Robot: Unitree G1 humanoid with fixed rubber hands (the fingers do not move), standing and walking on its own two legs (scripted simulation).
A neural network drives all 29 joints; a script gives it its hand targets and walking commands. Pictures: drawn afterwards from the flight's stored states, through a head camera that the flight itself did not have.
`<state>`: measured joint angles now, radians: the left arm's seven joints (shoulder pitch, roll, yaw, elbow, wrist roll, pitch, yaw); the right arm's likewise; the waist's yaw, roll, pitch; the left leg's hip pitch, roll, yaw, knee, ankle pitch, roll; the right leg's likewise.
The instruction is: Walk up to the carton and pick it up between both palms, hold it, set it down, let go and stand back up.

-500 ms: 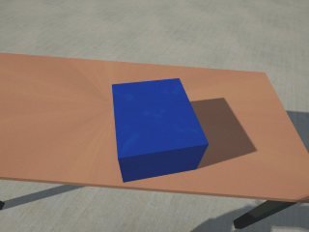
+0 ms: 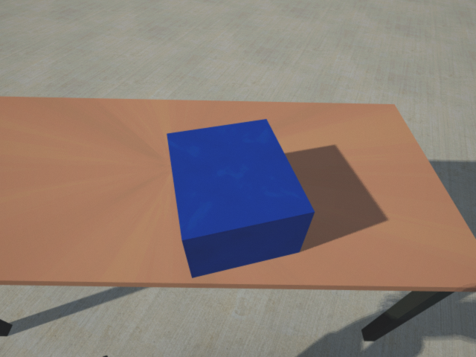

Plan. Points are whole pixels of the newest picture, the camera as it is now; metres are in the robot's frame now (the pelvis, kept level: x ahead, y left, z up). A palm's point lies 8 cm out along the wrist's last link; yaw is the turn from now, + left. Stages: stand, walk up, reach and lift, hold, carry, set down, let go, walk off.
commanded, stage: walk up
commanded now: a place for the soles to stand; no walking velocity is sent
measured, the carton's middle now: (232, 192) +0.47 +0.02 -0.05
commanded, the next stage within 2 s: none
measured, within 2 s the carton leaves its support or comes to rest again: neither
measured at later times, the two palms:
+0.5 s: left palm out of the picture +0.03 +0.34 -0.13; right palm out of the picture +0.10 -0.21 -0.12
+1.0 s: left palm (82, 320) +0.21 +0.30 -0.11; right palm out of the picture +0.14 -0.20 -0.12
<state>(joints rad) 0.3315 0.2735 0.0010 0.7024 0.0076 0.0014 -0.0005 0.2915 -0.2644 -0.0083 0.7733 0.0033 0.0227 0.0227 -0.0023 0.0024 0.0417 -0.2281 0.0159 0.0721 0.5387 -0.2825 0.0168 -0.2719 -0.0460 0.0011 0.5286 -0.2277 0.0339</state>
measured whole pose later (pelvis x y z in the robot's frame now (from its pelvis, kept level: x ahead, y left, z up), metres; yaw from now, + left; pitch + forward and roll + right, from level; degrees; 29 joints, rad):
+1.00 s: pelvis +0.09 +0.06 -0.01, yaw -1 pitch -1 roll +0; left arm 0.17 0.25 -0.01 0.78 0.00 0.04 0.00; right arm 0.36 -0.26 -0.01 0.67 0.00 0.02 -0.03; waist -0.02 0.02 0.10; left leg -0.25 0.03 0.05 0.60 -0.33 0.00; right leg -0.28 -0.01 -0.04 0.60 -0.30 -0.02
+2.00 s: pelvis +0.07 +0.04 -0.01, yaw -3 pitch -2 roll +0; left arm 0.24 0.31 0.02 0.73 0.02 0.05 -0.05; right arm 0.33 -0.28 -0.03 0.66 -0.02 0.00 -0.03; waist 0.02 -0.01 0.08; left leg -0.27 0.06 0.07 0.60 -0.29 -0.02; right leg -0.32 0.02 -0.02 0.60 -0.26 -0.04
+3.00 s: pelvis -0.04 -0.02 +0.00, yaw +1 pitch -1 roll -1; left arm 0.41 0.22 0.04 0.79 0.05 0.00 0.01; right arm 0.43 -0.25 -0.06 0.76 -0.04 0.04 -0.01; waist 0.03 0.05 0.01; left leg -0.38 0.02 -0.01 0.88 -0.51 -0.01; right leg -0.19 -0.04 -0.02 0.52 -0.32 0.00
